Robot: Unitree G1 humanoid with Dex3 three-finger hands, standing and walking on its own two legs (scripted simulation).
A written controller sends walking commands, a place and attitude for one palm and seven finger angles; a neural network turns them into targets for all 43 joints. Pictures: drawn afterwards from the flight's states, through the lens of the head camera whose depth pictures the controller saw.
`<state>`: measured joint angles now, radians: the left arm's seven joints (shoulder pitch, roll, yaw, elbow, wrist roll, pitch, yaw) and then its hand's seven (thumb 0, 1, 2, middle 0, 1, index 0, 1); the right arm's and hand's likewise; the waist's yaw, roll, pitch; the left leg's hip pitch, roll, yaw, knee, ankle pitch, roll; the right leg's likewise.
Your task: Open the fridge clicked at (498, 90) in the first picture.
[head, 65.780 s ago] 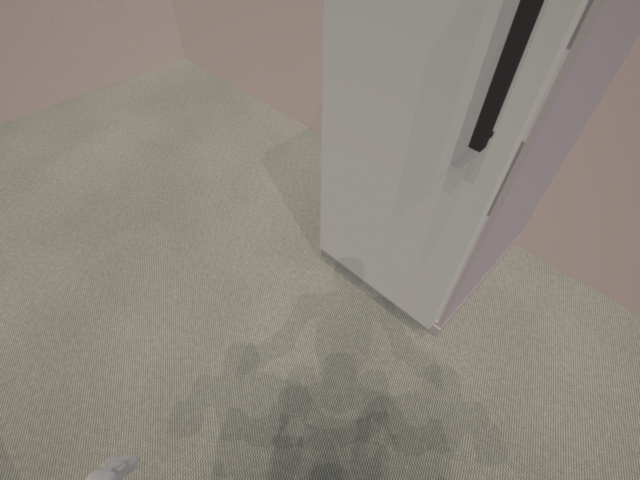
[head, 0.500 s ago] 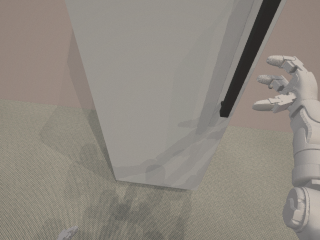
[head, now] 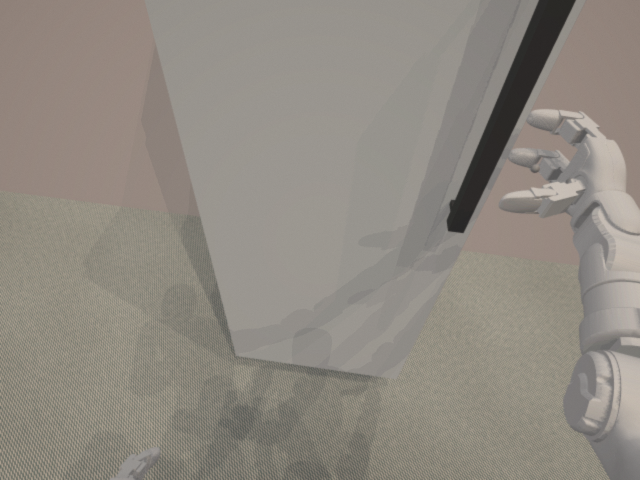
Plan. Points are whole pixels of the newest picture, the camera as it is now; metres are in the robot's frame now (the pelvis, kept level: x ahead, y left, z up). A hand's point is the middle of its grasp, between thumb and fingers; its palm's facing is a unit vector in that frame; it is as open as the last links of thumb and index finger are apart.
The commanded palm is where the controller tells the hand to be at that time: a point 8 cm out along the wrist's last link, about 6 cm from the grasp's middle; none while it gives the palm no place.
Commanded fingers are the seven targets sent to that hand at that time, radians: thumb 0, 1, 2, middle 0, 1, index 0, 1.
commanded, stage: move the hooked fingers beside the handle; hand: right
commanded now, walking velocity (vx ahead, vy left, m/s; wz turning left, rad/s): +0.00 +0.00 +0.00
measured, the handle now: (509, 88) +0.52 -0.15 +0.26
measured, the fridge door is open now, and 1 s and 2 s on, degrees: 0 0 0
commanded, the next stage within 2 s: feel for the door with the fingertips in 0.60 s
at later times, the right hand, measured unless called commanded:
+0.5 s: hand (539, 177) +0.44 -0.19 +0.20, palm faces +0.00 +1.00 +0.01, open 14.0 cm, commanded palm +0.42 -0.25 +0.19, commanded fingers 0.00 0.50 -0.30 0.30 1.20 0.30 1.20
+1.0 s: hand (513, 170) +0.45 -0.17 +0.19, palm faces -0.01 +1.00 +0.01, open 14.0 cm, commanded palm +0.43 -0.22 +0.19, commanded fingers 0.00 0.50 -0.30 0.30 1.20 0.30 1.20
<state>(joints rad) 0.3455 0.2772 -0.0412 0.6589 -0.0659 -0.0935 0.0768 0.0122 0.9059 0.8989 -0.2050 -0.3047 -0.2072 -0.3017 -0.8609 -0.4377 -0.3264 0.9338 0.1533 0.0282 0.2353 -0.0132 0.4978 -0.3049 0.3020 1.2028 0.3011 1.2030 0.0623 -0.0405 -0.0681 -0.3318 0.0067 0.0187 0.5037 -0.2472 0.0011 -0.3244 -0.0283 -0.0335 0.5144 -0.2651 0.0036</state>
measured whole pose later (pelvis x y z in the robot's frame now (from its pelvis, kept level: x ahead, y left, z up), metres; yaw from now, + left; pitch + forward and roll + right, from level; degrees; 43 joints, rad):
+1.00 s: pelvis +0.01 -0.01 +0.00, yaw +0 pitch +4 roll +1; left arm 0.35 0.28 -0.02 0.67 -0.06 -0.09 0.07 0.01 0.91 0.90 -0.20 -0.30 -0.21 -0.30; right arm -0.81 -0.35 -0.26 0.79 0.17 0.06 0.19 -0.01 0.50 -0.30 0.30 1.20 0.30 1.20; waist 0.05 -0.04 -0.06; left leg -0.32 0.01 0.02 0.50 -0.26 0.00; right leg -0.32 -0.02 -0.03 0.53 -0.28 0.00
